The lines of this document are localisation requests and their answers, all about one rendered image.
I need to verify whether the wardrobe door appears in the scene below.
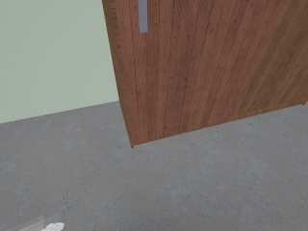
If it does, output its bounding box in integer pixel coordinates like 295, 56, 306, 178
115, 0, 287, 144
233, 0, 308, 116

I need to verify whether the handle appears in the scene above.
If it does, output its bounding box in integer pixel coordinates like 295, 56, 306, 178
138, 0, 148, 33

